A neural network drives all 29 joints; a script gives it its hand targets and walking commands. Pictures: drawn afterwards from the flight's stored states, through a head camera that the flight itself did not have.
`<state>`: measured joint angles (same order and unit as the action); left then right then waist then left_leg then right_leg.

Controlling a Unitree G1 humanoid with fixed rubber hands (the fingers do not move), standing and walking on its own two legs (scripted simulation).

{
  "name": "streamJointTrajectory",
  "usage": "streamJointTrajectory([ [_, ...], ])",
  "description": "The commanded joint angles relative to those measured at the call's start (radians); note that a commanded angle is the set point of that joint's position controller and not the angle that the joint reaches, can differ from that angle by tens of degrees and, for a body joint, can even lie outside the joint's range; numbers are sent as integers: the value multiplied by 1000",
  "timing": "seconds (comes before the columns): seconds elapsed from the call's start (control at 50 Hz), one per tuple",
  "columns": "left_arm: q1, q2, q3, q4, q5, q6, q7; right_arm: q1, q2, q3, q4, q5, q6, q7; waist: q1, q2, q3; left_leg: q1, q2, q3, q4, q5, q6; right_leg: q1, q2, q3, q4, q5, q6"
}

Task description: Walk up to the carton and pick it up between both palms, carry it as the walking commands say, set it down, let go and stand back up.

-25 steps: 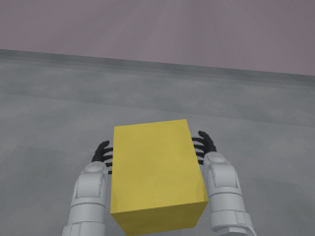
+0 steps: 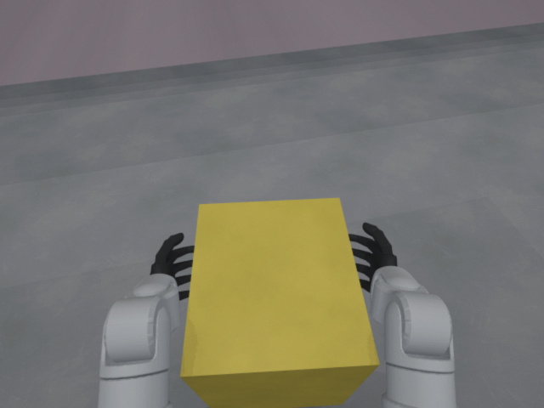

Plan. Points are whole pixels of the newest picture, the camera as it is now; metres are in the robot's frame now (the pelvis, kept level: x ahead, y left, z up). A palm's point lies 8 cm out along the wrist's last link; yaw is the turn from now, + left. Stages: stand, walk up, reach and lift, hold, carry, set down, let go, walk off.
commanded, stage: carry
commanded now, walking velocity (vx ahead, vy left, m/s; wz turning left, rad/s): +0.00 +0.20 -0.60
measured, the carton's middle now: (274, 310) +0.26 -0.01 -0.01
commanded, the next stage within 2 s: none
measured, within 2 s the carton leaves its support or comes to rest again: neither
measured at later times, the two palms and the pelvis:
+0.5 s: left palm (115, 278) +0.28 +0.20 +0.08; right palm (337, 312) +0.21 -0.08 +0.11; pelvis -0.01 +0.13 +0.01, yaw -19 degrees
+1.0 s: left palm (125, 252) +0.31 +0.19 +0.10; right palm (318, 373) +0.14 -0.05 +0.11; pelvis +0.01 +0.23 +0.01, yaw -37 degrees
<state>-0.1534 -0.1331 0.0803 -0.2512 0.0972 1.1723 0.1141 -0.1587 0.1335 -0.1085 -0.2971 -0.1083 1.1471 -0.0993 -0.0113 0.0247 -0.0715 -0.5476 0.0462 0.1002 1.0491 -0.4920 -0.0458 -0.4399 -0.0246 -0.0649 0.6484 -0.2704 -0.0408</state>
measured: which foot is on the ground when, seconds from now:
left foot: up 0.00-0.30, down 0.32-0.68, up 0.70-1.00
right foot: down 0.00-0.30, up 0.32-0.64, down 0.66-1.00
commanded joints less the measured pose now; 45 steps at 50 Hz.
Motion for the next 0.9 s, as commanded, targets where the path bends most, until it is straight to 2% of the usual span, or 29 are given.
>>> streamJointTrajectory([
  [0.0,-537,-887,-681,-240,-395,-17,-263,-469,1002,775,-85,448,13,228,30,-120,-307,-119,41,-87,96,113,-34,301,-240,311,-259,278,-90],
  [0.04,-444,-853,-650,-218,-370,-5,-258,-384,988,766,-57,433,28,222,32,-160,-299,-98,13,-63,44,120,-42,280,-210,298,-268,220,-86],
  [0.14,-396,-826,-646,-182,-368,18,-274,-330,970,749,-32,396,46,210,35,-230,-280,-71,-28,-54,-113,55,-54,261,-207,366,-294,142,-99],
  [0.2,-433,-819,-667,-196,-383,21,-278,-342,970,741,-19,400,51,210,27,-284,-275,110,-61,-31,-264,73,-35,113,-170,330,-314,53,-62],
  [0.24,-443,-821,-685,-200,-389,26,-279,-329,963,729,-9,395,55,212,15,-293,-256,214,-70,-21,-483,105,-13,56,-147,322,-298,-9,-42],
  [0.26,-439,-828,-697,-205,-388,29,-276,-301,960,721,0,390,56,214,3,-220,-257,317,-62,-15,-643,161,15,15,-118,292,-234,9,-24],
  [0.28,-429,-832,-693,-179,-380,31,-273,-312,965,713,13,392,59,220,-2,-99,-276,449,-8,-49,-746,136,34,-82,-50,206,-60,-36,3],
  [0.3,-424,-845,-700,-175,-378,31,-266,-292,960,695,39,383,59,228,9,116,-252,512,195,-229,-790,69,69,-253,26,95,195,-161,33],
  [0.32,-475,-857,-721,-210,-393,28,-272,-257,963,696,62,368,45,234,17,294,-223,406,429,-430,-806,137,175,-371,62,-12,415,-293,73],
  [0.34,-615,-854,-750,-270,-429,19,-278,-313,978,690,45,372,35,241,12,270,-178,284,394,-361,-772,250,207,-308,-21,30,552,-262,49],
  [0.36,-627,-871,-758,-257,-443,18,-280,-356,978,683,5,379,32,244,9,135,-121,203,311,-237,-758,301,181,-262,-27,39,616,-183,42],
  [0.38,-618,-888,-758,-245,-445,18,-276,-381,973,681,-7,385,30,246,11,118,-116,197,255,-139,-747,277,155,-248,-34,20,644,-131,56],
  [0.42,-595,-886,-746,-232,-437,20,-267,-374,969,676,0,378,29,244,17,162,-125,246,191,-24,-703,291,129,-238,-25,-23,576,-106,81],
  [0.46,-539,-866,-742,-222,-430,22,-252,-308,952,658,32,367,34,242,12,156,-176,342,197,-15,-639,435,147,-226,1,-58,469,-136,82],
  [0.5,-507,-857,-737,-224,-425,24,-247,-308,946,662,14,370,33,239,7,140,-225,404,233,-15,-584,595,183,-179,5,-84,351,-167,58],
  [0.54,-457,-851,-723,-198,-412,25,-247,-293,930,670,2,369,34,238,2,165,-245,421,250,0,-536,730,199,-113,22,-115,242,-187,29],
  [0.56,-461,-845,-709,-197,-405,23,-247,-280,930,671,18,364,37,236,-1,145,-255,457,256,3,-502,784,203,-93,29,-122,177,-199,14],
  [0.6,-431,-840,-697,-176,-398,19,-256,-257,916,675,17,348,32,231,-1,134,-256,464,267,23,-442,796,188,-37,16,-125,0,-140,-3],
  [0.62,-439,-846,-692,-173,-395,14,-259,-254,922,679,32,348,31,230,10,76,-260,417,249,59,-384,757,146,59,-17,-107,-167,7,-4],
  [0.64,-422,-852,-687,-154,-389,9,-266,-282,913,696,16,358,26,229,23,21,-282,247,226,77,-298,672,90,260,-99,-4,-226,140,-13],
  [0.66,-406,-867,-684,-143,-392,5,-266,-310,924,710,-2,367,25,230,37,-145,-275,-36,158,76,-156,333,24,472,-283,252,-252,555,-56],
  [0.68,-386,-870,-670,-145,-379,-14,-265,-341,950,750,-62,389,19,234,33,-377,-292,-213,19,48,-7,-119,-15,583,-478,557,-212,1028,-197],
  [0.7,-411,-897,-671,-185,-389,-23,-264,-378,965,768,-77,425,9,238,32,-231,-342,-214,68,-83,110,-146,-14,585,-461,507,-183,977,-201],
  [0.72,-456,-921,-694,-219,-404,-27,-264,-413,984,775,-91,445,-2,239,34,-116,-348,-217,73,-99,122,-64,-23,564,-393,390,-186,793,-169],
  [0.74,-484,-916,-695,-260,-405,-32,-266,-413,990,784,-104,453,-6,244,34,-79,-330,-196,84,-103,125,9,-29,492,-343,319,-204,642,-137],
  [0.78,-479,-902,-709,-299,-408,-38,-260,-399,996,796,-129,463,-14,240,31,-120,-298,-140,69,-70,55,115,-40,405,-258,213,-206,568,-104],
  [0.82,-448,-877,-699,-297,-396,-35,-259,-370,981,789,-112,445,-8,228,32,-183,-273,-110,38,-38,17,113,-49,359,-238,217,-225,541,-105],
  [0.86,-390,-850,-693,-272,-383,-23,-258,-294,950,763,-73,414,4,221,36,-188,-279,-92,20,-25,-37,97,-53,361,-238,231,-221,536,-114],
  [0.88,-372,-840,-686,-246,-379,-16,-261,-286,945,757,-59,406,9,218,37,-226,-276,-78,10,-24,-73,98,-55,343,-224,238,-232,499,-107],
])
